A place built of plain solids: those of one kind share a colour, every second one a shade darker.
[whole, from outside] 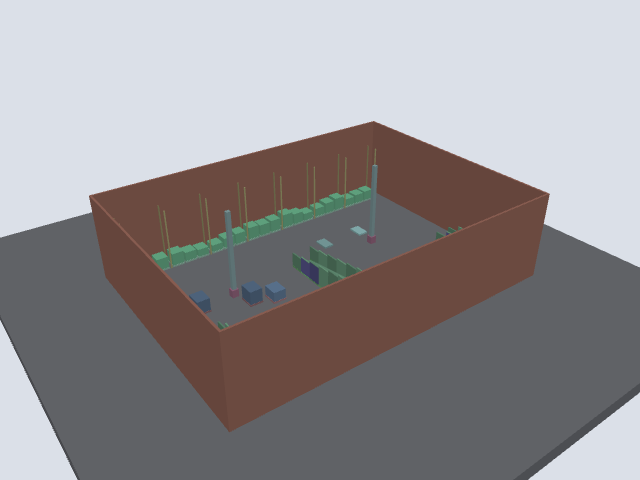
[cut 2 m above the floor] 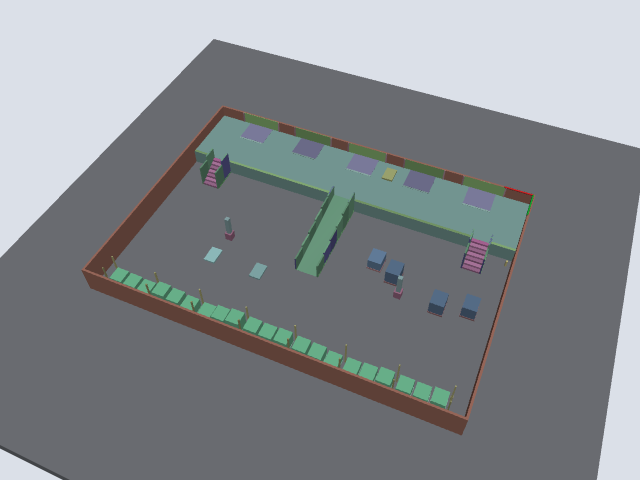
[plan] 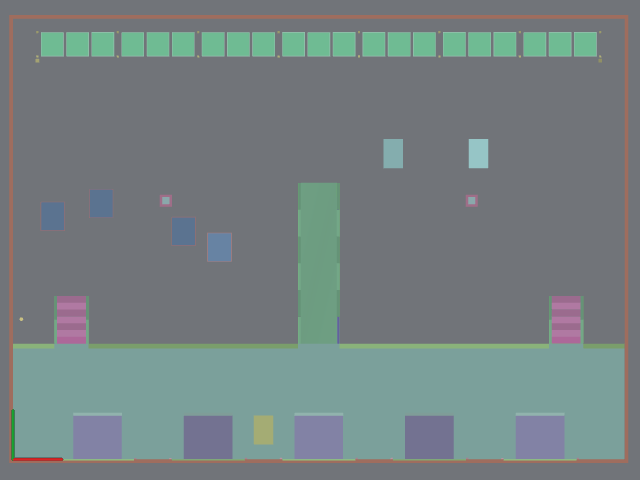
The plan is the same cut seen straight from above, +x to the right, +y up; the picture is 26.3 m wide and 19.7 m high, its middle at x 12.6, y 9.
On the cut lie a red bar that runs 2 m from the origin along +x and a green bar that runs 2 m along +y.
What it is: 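The dock platform, its doors, stairs and ramp, and the hall's floor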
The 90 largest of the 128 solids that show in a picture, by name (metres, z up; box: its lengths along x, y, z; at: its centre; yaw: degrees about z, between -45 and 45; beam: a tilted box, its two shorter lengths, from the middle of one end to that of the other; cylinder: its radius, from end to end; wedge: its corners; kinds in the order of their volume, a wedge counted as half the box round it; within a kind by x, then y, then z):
{
 "south_deck_1": {"box": [25.1, 4.74, 1.15], "at": [12.55, 2.37, 0.53]},
 "wall_1": {"box": [0.15, 18.38, 6.69], "at": [-0.07, 9.04, 3.29]},
 "wall_2": {"box": [25.4, 0.15, 6.69], "at": [12.55, -0.07, 3.29]},
 "wall_3": {"box": [25.4, 0.15, 6.69], "at": [12.55, 18.16, 3.29]},
 "wall_4": {"box": [0.15, 18.38, 6.69], "at": [25.18, 9.04, 3.29]},
 "rack_load_1": {"box": [0.89, 0.95, 1.04], "at": [1.61, 17.03, 0.66]},
 "rack_load_2": {"box": [0.89, 0.95, 0.86], "at": [2.65, 17.03, 0.57]},
 "rack_load_3": {"box": [0.89, 0.95, 0.9], "at": [3.69, 17.03, 0.59]},
 "rack_load_4": {"box": [0.89, 0.95, 0.96], "at": [4.91, 17.03, 0.62]},
 "rack_load_5": {"box": [0.89, 0.95, 0.72], "at": [5.95, 17.03, 0.5]},
 "rack_load_6": {"box": [0.89, 0.95, 0.6], "at": [6.99, 17.03, 0.44]},
 "rack_load_7": {"box": [0.89, 0.95, 0.56], "at": [8.21, 17.03, 0.42]},
 "rack_load_8": {"box": [0.89, 0.95, 0.8], "at": [9.25, 17.03, 0.54]},
 "rack_load_9": {"box": [0.89, 0.95, 0.88], "at": [10.29, 17.03, 0.58]},
 "rack_load_10": {"box": [0.89, 0.95, 1.02], "at": [11.51, 17.03, 0.65]},
 "rack_load_11": {"box": [0.89, 0.95, 0.93], "at": [12.55, 17.03, 0.6]},
 "rack_load_12": {"box": [0.89, 0.95, 0.99], "at": [13.59, 17.03, 0.63]},
 "rack_load_13": {"box": [0.89, 0.95, 1.16], "at": [14.81, 17.03, 0.72]},
 "rack_load_14": {"box": [0.89, 0.95, 0.92], "at": [15.85, 17.03, 0.6]},
 "rack_load_15": {"box": [0.89, 0.95, 0.63], "at": [16.89, 17.03, 0.46]},
 "rack_load_16": {"box": [0.89, 0.95, 0.73], "at": [18.11, 17.03, 0.51]},
 "rack_load_17": {"box": [0.89, 0.95, 0.93], "at": [19.15, 17.03, 0.6]},
 "rack_load_18": {"box": [0.89, 0.95, 1.07], "at": [20.19, 17.03, 0.68]},
 "rack_load_19": {"box": [0.89, 0.95, 0.68], "at": [21.41, 17.03, 0.48]},
 "rack_load_20": {"box": [0.89, 0.95, 0.76], "at": [22.45, 17.03, 0.52]},
 "rack_load_21": {"box": [0.89, 0.95, 0.83], "at": [23.49, 17.03, 0.55]},
 "south_ramp_1": {"wedge": [[11.8, 4.74, -0.05], [11.8, 4.74, 1.1], [11.8, 11.34, -0.05], [11.8, 11.34, 0.0], [13.3, 4.74, -0.05], [13.3, 4.74, 1.1], [13.3, 11.34, -0.05], [13.3, 11.34, 0.0]]},
 "stage_load_1": {"box": [0.95, 1.15, 0.91], "at": [1.63, 9.97, 0.59]},
 "stage_load_2": {"box": [0.95, 1.15, 0.96], "at": [3.62, 10.5, 0.62]},
 "stage_load_3": {"box": [0.95, 1.15, 1.02], "at": [7.0, 9.35, 0.65]},
 "stage_load_4": {"box": [0.95, 1.15, 0.74], "at": [8.48, 8.7, 0.51]},
 "dock_south_cheek_whole_1": {"box": [0.11, 0.98, 2.15], "at": [1.75, 5.23, 1.02]},
 "dock_south_cheek_whole_2": {"box": [0.11, 0.98, 1.68], "at": [1.75, 6.21, 0.79]},
 "dock_south_cheek_whole_3": {"box": [0.11, 0.98, 2.15], "at": [3.04, 5.23, 1.02]},
 "dock_south_cheek_whole_4": {"box": [0.11, 0.98, 1.68], "at": [3.04, 6.21, 0.79]},
 "dock_south_cheek_whole_5": {"box": [0.11, 1.1, 2.15], "at": [11.76, 5.29, 1.02]},
 "dock_south_cheek_whole_6": {"box": [0.11, 1.1, 1.97], "at": [11.76, 6.39, 0.93]},
 "dock_south_cheek_whole_7": {"box": [0.11, 1.1, 1.78], "at": [11.76, 7.49, 0.84]},
 "dock_south_cheek_whole_8": {"box": [0.11, 1.1, 1.6], "at": [11.76, 8.59, 0.75]},
 "dock_south_cheek_whole_9": {"box": [0.11, 1.1, 2.15], "at": [13.35, 5.29, 1.02]},
 "dock_south_cheek_whole_10": {"box": [0.11, 1.1, 1.97], "at": [13.35, 6.39, 0.93]},
 "dock_south_cheek_whole_11": {"box": [0.11, 1.1, 1.78], "at": [13.35, 7.49, 0.84]},
 "dock_south_cheek_whole_12": {"box": [0.11, 1.1, 1.6], "at": [13.35, 8.59, 0.75]},
 "dock_south_cheek_whole_13": {"box": [0.11, 0.98, 2.15], "at": [22.06, 5.23, 1.02]},
 "dock_south_cheek_whole_14": {"box": [0.11, 0.98, 1.68], "at": [22.06, 6.21, 0.79]},
 "dock_south_cheek_whole_15": {"box": [0.11, 0.98, 2.15], "at": [23.35, 5.23, 1.02]},
 "dock_south_cheek_whole_16": {"box": [0.11, 0.98, 1.68], "at": [23.35, 6.21, 0.79]},
 "rack_pal_1": {"box": [0.94, 1.0, 0.19], "at": [1.61, 17.03, 0.04]},
 "rack_pal_2": {"box": [0.94, 1.0, 0.19], "at": [2.65, 17.03, 0.04]},
 "rack_pal_3": {"box": [0.94, 1.0, 0.19], "at": [3.69, 17.03, 0.04]},
 "rack_pal_4": {"box": [0.94, 1.0, 0.19], "at": [4.91, 17.03, 0.04]},
 "rack_pal_5": {"box": [0.94, 1.0, 0.19], "at": [6.99, 17.03, 0.04]},
 "rack_pal_6": {"box": [0.94, 1.0, 0.19], "at": [8.21, 17.03, 0.04]},
 "rack_pal_7": {"box": [0.94, 1.0, 0.19], "at": [9.25, 17.03, 0.04]},
 "rack_pal_8": {"box": [0.94, 1.0, 0.19], "at": [10.29, 17.03, 0.04]},
 "rack_pal_9": {"box": [0.94, 1.0, 0.19], "at": [11.51, 17.03, 0.04]},
 "rack_pal_10": {"box": [0.94, 1.0, 0.19], "at": [12.55, 17.03, 0.04]},
 "rack_pal_11": {"box": [0.94, 1.0, 0.19], "at": [15.85, 17.03, 0.04]},
 "rack_pal_12": {"box": [0.94, 1.0, 0.19], "at": [16.89, 17.03, 0.04]},
 "rack_pal_13": {"box": [0.94, 1.0, 0.19], "at": [18.11, 17.03, 0.04]},
 "rack_pal_14": {"box": [0.94, 1.0, 0.19], "at": [19.15, 17.03, 0.04]},
 "south_shutter_1": {"box": [3.0, 0.05, 3.25], "at": [3.47, -0.03, 2.67]},
 "south_shutter_2": {"box": [3.0, 0.05, 3.25], "at": [8.01, -0.03, 2.67]},
 "south_shutter_3": {"box": [3.0, 0.05, 3.25], "at": [12.55, -0.03, 2.67]},
 "south_shutter_4": {"box": [3.0, 0.05, 3.25], "at": [17.09, -0.03, 2.67]},
 "south_shutter_5": {"box": [3.0, 0.05, 3.25], "at": [21.63, -0.03, 2.67]},
 "south_stair_steps_1": {"box": [1.2, 0.28, 0.99], "at": [2.4, 5.16, 0.45]},
 "south_stair_steps_2": {"box": [1.2, 0.28, 0.84], "at": [2.4, 5.44, 0.37]},
 "south_stair_steps_3": {"box": [1.2, 0.28, 0.68], "at": [2.4, 5.72, 0.29]},
 "south_stair_steps_4": {"box": [1.2, 0.28, 0.99], "at": [22.7, 5.16, 0.45]},
 "south_stair_steps_5": {"box": [1.2, 0.28, 0.84], "at": [22.7, 5.44, 0.37]},
 "south_stair_steps_6": {"box": [1.2, 0.28, 0.68], "at": [22.7, 5.72, 0.29]},
 "column_1": {"box": [0.3, 0.3, 6.69], "at": [6.28, 10.61, 3.29]},
 "column_2": {"box": [0.3, 0.3, 6.69], "at": [18.83, 10.61, 3.29]},
 "south_lev_1": {"box": [2.0, 1.78, 0.07], "at": [3.47, 0.9, 1.08]},
 "south_lev_2": {"box": [2.0, 1.78, 0.07], "at": [8.01, 0.9, 1.08]},
 "south_lev_3": {"box": [2.0, 1.78, 0.07], "at": [12.55, 0.9, 1.08]},
 "south_lev_4": {"box": [2.0, 1.78, 0.07], "at": [17.09, 0.9, 1.08]},
 "south_lev_5": {"box": [2.0, 1.78, 0.07], "at": [21.63, 0.9, 1.08]},
 "stage_pal_1": {"box": [1.0, 1.2, 0.19], "at": [1.63, 9.97, 0.04]},
 "stage_pal_2": {"box": [1.0, 1.2, 0.19], "at": [3.62, 10.5, 0.04]},
 "stage_pal_3": {"box": [1.0, 1.2, 0.19], "at": [7.0, 9.35, 0.04]},
 "stage_pal_4": {"box": [1.0, 1.2, 0.19], "at": [8.48, 8.7, 0.04]},
 "south_stair_stair_head_1": {"box": [1.2, 0.28, 1.15], "at": [2.4, 4.89, 0.53]},
 "south_stair_stair_head_2": {"box": [1.2, 0.28, 1.15], "at": [22.7, 4.89, 0.53]},
 "dock_south_cheek_1": {"box": [0.1, 1.1, 2.11], "at": [13.35, 5.29, 1.0]},
 "dock_south_cheek_2": {"box": [0.1, 0.98, 2.11], "at": [22.05, 5.23, 1.0]},
 "floorpallet_whole_1": {"box": [0.8, 1.2, 0.19], "at": [15.6, 12.54, 0.05]},
 "floorpallet_whole_2": {"box": [0.8, 1.2, 0.19], "at": [19.1, 12.54, 0.05]},
 "platpallet_whole_1": {"box": [0.8, 1.2, 0.19], "at": [10.28, 1.2, 1.15]}
}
